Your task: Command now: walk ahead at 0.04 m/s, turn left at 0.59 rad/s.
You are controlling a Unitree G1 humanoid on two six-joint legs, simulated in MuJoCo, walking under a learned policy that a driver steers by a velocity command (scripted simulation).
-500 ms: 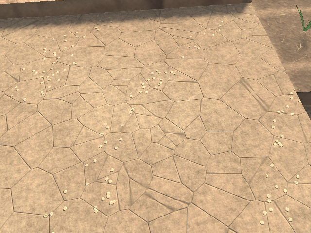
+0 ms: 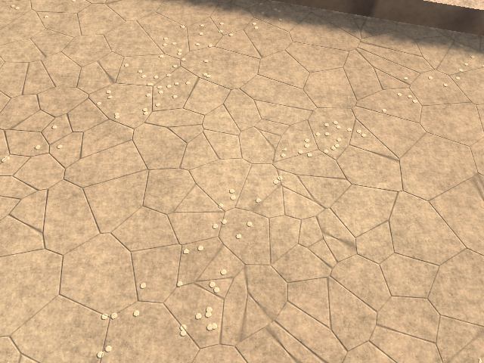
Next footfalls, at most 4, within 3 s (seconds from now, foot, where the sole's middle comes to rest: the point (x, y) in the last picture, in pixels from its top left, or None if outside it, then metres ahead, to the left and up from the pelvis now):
0.24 right None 0.10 -0.16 -0.77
0.66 left None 0.17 0.15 -0.77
1.16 right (240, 314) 0.54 -0.01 -0.77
1.64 left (181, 224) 0.83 0.17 -0.77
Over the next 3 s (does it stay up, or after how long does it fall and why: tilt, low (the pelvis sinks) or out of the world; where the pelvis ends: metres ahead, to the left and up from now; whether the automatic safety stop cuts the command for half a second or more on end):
stays up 1.33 -0.17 0.01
